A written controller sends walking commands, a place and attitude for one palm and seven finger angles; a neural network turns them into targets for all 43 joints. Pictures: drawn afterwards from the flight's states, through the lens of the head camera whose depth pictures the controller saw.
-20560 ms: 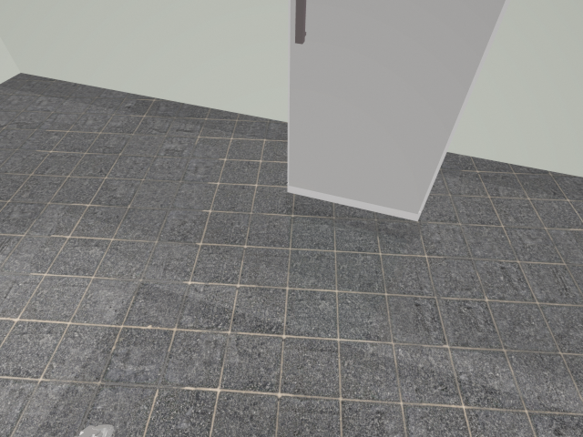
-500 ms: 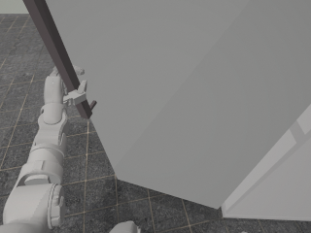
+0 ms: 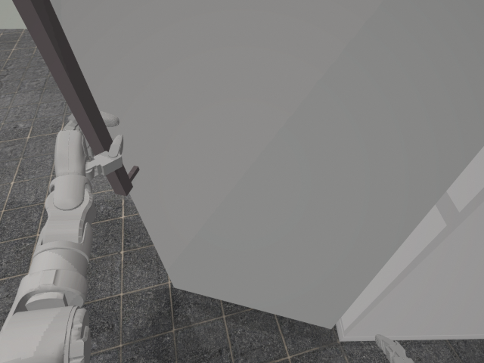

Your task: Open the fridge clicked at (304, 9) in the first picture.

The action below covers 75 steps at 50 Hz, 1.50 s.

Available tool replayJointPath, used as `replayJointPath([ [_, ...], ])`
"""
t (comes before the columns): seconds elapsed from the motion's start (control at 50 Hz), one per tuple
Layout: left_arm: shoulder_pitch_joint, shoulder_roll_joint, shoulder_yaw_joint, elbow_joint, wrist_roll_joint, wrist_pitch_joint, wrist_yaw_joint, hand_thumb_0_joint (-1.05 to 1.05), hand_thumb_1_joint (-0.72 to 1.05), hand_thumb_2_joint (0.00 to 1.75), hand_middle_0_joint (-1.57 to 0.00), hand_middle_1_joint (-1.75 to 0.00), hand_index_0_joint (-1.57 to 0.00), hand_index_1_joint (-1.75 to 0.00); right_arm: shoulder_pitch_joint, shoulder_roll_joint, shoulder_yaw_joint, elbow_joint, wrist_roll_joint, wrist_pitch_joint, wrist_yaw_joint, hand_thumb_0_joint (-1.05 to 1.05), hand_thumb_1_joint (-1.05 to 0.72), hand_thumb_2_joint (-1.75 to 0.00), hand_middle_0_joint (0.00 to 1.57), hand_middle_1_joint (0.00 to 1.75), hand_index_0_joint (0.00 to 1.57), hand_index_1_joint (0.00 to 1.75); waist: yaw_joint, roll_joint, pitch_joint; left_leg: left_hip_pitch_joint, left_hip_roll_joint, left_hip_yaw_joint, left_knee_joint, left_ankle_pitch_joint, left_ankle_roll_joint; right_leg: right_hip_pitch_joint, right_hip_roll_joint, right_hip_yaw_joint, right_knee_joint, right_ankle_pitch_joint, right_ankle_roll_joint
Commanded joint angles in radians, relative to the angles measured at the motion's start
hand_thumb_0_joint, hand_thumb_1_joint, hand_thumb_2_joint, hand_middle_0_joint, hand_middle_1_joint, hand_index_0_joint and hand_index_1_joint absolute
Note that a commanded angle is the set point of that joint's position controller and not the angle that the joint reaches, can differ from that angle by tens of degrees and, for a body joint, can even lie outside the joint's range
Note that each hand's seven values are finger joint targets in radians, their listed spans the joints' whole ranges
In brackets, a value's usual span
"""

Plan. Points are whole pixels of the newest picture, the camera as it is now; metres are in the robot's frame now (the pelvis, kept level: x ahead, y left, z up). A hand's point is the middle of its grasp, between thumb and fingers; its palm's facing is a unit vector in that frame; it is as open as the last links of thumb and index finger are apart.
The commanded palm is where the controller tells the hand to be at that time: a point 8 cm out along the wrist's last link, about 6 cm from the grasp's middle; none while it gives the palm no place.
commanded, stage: loosen the grip on the handle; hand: left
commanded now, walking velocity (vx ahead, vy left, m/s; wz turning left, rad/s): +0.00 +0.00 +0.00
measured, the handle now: (95, 105) +0.44 +0.26 +0.21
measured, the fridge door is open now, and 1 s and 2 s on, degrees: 75 72 72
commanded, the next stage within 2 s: slip the hand off the handle in 0.62 s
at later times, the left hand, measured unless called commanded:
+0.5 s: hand (114, 151) +0.43 +0.26 +0.11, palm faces +0.35 -0.90 -0.24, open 13.1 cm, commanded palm +0.39 +0.30 +0.13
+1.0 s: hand (87, 149) +0.43 +0.31 +0.12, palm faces +0.40 -0.89 -0.24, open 14.7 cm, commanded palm +0.40 +0.35 +0.12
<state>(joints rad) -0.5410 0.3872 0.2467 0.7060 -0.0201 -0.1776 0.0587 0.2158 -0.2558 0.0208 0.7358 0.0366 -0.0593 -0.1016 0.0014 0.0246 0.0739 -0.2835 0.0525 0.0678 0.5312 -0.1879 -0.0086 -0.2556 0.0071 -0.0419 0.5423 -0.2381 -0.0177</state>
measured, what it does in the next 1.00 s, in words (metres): stands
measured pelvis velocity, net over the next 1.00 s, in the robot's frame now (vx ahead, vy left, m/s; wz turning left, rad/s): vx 0.04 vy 0.01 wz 0.02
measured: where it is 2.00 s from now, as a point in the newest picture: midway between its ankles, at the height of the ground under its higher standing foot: outside the picture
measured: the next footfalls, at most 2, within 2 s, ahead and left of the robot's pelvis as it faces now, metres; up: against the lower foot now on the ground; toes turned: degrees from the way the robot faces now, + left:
none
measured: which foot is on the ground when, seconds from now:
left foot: down 0.00-1.00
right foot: down 0.00-1.00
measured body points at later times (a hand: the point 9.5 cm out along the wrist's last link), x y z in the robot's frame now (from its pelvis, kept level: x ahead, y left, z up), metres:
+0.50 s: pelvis +0.02 +0.01 +0.00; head +0.05 +0.01 +0.45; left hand +0.41 +0.31 +0.13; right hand +0.09 -0.26 -0.12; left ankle +0.06 +0.12 -0.73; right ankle +0.04 -0.11 -0.73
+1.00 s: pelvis +0.04 +0.01 +0.00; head +0.07 +0.02 +0.44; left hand +0.40 +0.36 +0.13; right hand +0.18 -0.24 -0.11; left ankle +0.06 +0.12 -0.73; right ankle +0.04 -0.11 -0.73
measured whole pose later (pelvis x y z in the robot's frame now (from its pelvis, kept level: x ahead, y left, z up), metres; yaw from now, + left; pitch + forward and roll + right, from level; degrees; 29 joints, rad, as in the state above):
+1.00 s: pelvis +0.04 +0.01 +0.00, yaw +1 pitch +4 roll -1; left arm -0.49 0.44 0.35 0.64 0.00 -0.12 0.01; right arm 0.21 -0.23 0.00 0.76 0.00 -0.10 -0.09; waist 0.00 0.01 -0.03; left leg -0.41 0.04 0.03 0.63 -0.29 0.01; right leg -0.34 0.00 -0.06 0.58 -0.31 0.00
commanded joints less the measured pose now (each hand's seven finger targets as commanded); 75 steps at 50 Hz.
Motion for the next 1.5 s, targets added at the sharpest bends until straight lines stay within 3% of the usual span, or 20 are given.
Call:
replayJointPath([
  [0.0,-0.406,0.242,0.04,-0.174,-0.001,-0.069,0.025,0.0,0.9,0.9,-0.45,-1.4,-0.45,-1.4,-0.033,-0.135,-0.044,-0.132,-0.004,-0.043,-0.011,0.0,-0.9,-0.9,0.2,0.3,0.2,0.3,0.004,0.03,-0.245,0.099,0.108,-0.135,-0.131,-0.027,0.051,-0.001,-0.068,0.095,-0.128,-0.052,0.023],
  [0.02,-0.938,0.749,0.371,-0.37,0.105,-0.112,0.072,0.0,0.9,0.9,-0.45,-1.4,-0.45,-1.4,0.097,-0.108,-0.062,-0.218,-0.002,-0.079,0.005,0.0,-0.9,-0.9,0.2,0.3,0.2,0.3,0.004,0.245,-0.24,0.123,0.048,-0.096,-0.205,-0.083,0.044,0.049,-0.059,0.085,-0.043,-0.168,0.005],
  [0.04,-0.675,0.445,0.211,-0.04,0.146,-0.005,-0.018,0.0,0.78,0.84,-0.45,-1.4,-0.45,-1.4,0.089,-0.141,-0.108,-0.083,-0.074,-0.115,0.04,0.0,-0.9,-0.9,0.2,0.3,0.2,0.3,-0.016,-0.088,-0.437,0.129,-0.025,-0.032,-0.111,0.197,0.04,0.053,-0.016,0.035,-0.098,0.189,-0.024],
  [0.06,-0.601,0.256,0.123,-0.122,0.058,-0.001,-0.037,0.0,0.66,0.78,-0.45,-1.4,-0.45,-1.4,0.124,-0.153,-0.11,-0.121,-0.045,-0.117,0.045,0.0,-0.9,-0.9,0.2,0.3,0.2,0.3,-0.06,-0.223,-0.423,0.122,-0.011,-0.039,-0.071,0.216,0.048,0.025,0.003,0.009,-0.094,0.253,0.003],
  [0.08,-0.568,0.339,0.197,-0.087,0.052,-0.012,-0.044,0.0,0.54,0.73,-0.45,-1.4,-0.45,-1.4,0.117,-0.17,-0.11,-0.107,-0.052,-0.127,0.048,0.0,-0.9,-0.9,0.2,0.3,0.2,0.3,-0.05,-0.212,-0.383,0.119,-0.022,-0.034,-0.07,0.131,0.052,0.002,0.003,0.041,-0.122,0.196,0.015],
  [0.14,-0.517,0.25,0.079,-0.164,0.068,-0.041,-0.021,0.0,0.17,0.55,-0.45,-1.4,-0.45,-1.4,0.057,-0.133,-0.086,-0.125,-0.044,-0.124,0.071,0.0,-0.9,-0.9,0.2,0.3,0.2,0.3,-0.023,0.118,-0.312,0.099,-0.041,-0.034,-0.077,-0.042,0.035,-0.044,-0.016,0.074,-0.127,-0.011,-0.015],
  [0.16,-0.505,0.228,0.049,-0.168,0.085,-0.038,-0.007,0.0,0.05,0.49,-0.45,-1.4,-0.45,-1.4,0.055,-0.124,-0.082,-0.127,-0.04,-0.123,0.076,0.0,-0.9,-0.9,0.2,0.3,0.2,0.3,-0.019,0.148,-0.302,0.083,-0.044,-0.045,-0.086,-0.117,0.032,-0.056,-0.017,0.074,-0.127,-0.072,-0.022],
  [0.26,-0.447,0.233,0.059,-0.162,0.037,-0.005,0.017,0.0,-0.55,0.2,-0.42,-1.37,-0.42,-1.37,0.037,-0.143,-0.087,-0.126,-0.022,-0.11,0.068,0.0,-0.9,-0.9,0.2,0.3,0.2,0.3,-0.035,-0.064,-0.232,-0.011,-0.049,-0.041,-0.072,-0.184,0.049,-0.065,-0.027,0.095,-0.184,-0.236,-0.001],
  [0.4,-0.411,0.248,0.077,-0.265,0.038,-0.051,0.049,0.0,-0.55,0.2,-0.33,-1.25,-0.33,-1.25,0.033,-0.141,-0.095,-0.08,-0.032,-0.099,0.048,0.0,-0.9,-0.9,0.2,0.3,0.2,0.3,-0.022,-0.007,-0.28,0.02,-0.043,-0.053,-0.062,-0.142,0.049,-0.046,-0.008,0.067,-0.143,-0.149,-0.005],
  [0.42,-0.422,0.315,0.129,-0.209,0.048,-0.052,0.057,0.0,-0.55,0.2,-0.32,-1.23,-0.32,-1.23,0.041,-0.155,-0.093,-0.06,-0.04,-0.094,0.039,0.0,-0.9,-0.9,0.2,0.3,0.2,0.3,-0.036,-0.022,-0.267,0.006,-0.045,-0.053,-0.05,-0.12,0.054,-0.062,-0.005,0.062,-0.136,-0.126,-0.001],
  [0.52,-0.329,0.244,0.094,-0.387,0.034,-0.062,0.043,0.0,-0.55,0.2,-0.25,-1.15,-0.25,-1.15,0.068,-0.142,-0.103,-0.063,-0.047,-0.098,0.037,0.0,-0.9,-0.9,0.2,0.3,0.2,0.3,-0.014,0.091,-0.459,0.162,-0.04,-0.053,-0.011,0.238,0.04,0.015,0.014,0.024,-0.055,0.205,-0.015],
  [0.64,-0.161,0.187,0.085,-0.503,0.008,0.022,0.038,0.0,-0.55,0.2,-0.25,-1.15,-0.25,-1.15,0.051,-0.135,-0.101,-0.071,-0.036,-0.094,0.031,0.0,-0.9,-0.9,0.2,0.3,0.2,0.3,0.001,0.059,-0.426,0.189,-0.02,-0.052,0.009,0.477,0.026,0.022,0.016,0.002,-0.035,0.346,0.003],
  [0.68,-0.131,0.169,0.079,-0.524,0.004,0.048,0.038,0.0,-0.55,0.2,-0.25,-1.15,-0.25,-1.15,0.038,-0.132,-0.098,-0.074,-0.035,-0.093,0.026,0.0,-0.9,-0.9,0.2,0.3,0.2,0.3,-0.002,0.036,-0.406,0.187,-0.017,-0.054,0.011,0.468,0.023,0.014,0.019,-0.002,-0.036,0.34,0.004],
  [0.7,-0.224,0.245,0.134,-0.411,0.015,0.06,0.046,0.0,-0.55,0.2,-0.25,-1.15,-0.25,-1.15,0.049,-0.144,-0.093,-0.04,-0.038,-0.082,0.013,0.0,-0.9,-0.9,0.2,0.3,0.2,0.3,-0.04,-0.013,-0.324,0.127,-0.018,-0.056,0.012,0.357,0.021,-0.042,0.021,-0.007,-0.041,0.286,0.007],
  [0.72,-0.244,0.255,0.145,-0.401,0.021,0.06,0.045,0.0,-0.55,0.2,-0.25,-1.15,-0.25,-1.15,0.05,-0.143,-0.09,-0.036,-0.044,-0.074,0.006,0.0,-0.9,-0.9,0.2,0.3,0.2,0.3,-0.032,-0.015,-0.31,0.104,-0.025,-0.052,0.009,0.327,0.025,-0.039,0.019,-0.005,-0.043,0.283,0.005],
  [0.8,-0.265,0.27,0.147,-0.417,0.022,0.026,0.02,0.0,-0.55,0.2,-0.25,-1.15,-0.25,-1.15,0.035,-0.131,-0.086,-0.056,-0.045,-0.075,-0.001,0.0,-0.9,-0.9,0.2,0.3,0.2,0.3,-0.016,0.042,-0.401,0.126,-0.03,-0.053,0.022,0.294,0.025,-0.021,0.016,0.001,-0.028,0.252,-0.002],
  [0.96,-0.373,0.304,0.13,-0.256,0.007,-0.015,-0.069,0.0,-0.55,0.2,-0.25,-1.15,-0.25,-1.15,0.053,-0.14,-0.078,-0.055,-0.031,-0.074,-0.006,0.0,-0.9,-0.9,0.2,0.3,0.2,0.3,-0.044,0.062,-0.369,0.068,-0.036,-0.061,0.046,0.176,0.033,-0.086,0.009,0.011,-0.023,0.171,0.0],
  [1.18,-0.431,0.48,0.242,-0.085,-0.006,-0.106,-0.136,0.0,-0.55,0.2,-0.25,-1.15,-0.25,-1.15,0.133,-0.171,-0.087,-0.034,-0.027,-0.072,0.002,0.0,-0.9,-0.9,0.2,0.3,0.2,0.3,-0.054,0.035,-0.408,-0.016,-0.036,-0.066,0.086,0.131,0.042,-0.106,0.01,0.027,0.009,0.159,0.006],
  [1.26,-0.437,0.529,0.266,-0.087,0.0,-0.126,-0.148,0.0,-0.55,0.2,-0.25,-1.15,-0.25,-1.15,0.154,-0.177,-0.089,-0.042,-0.027,-0.066,0.005,0.0,-0.9,-0.9,0.2,0.3,0.2,0.3,-0.047,0.089,-0.438,-0.015,-0.034,-0.068,0.089,0.13,0.042,-0.112,0.014,0.028,0.022,0.147,0.004],
  [1.48,-0.091,0.513,0.349,-0.303,-0.073,-0.103,-0.183,0.0,-0.55,0.2,-0.25,-1.15,-0.25,-1.15,0.117,-0.175,-0.098,-0.116,-0.01,-0.066,0.01,0.0,-0.9,-0.9,0.2,0.3,0.2,0.3,0.006,0.074,-0.426,-0.03,-0.028,-0.067,0.096,0.145,0.043,-0.084,0.028,0.022,0.058,0.151,0.003],
])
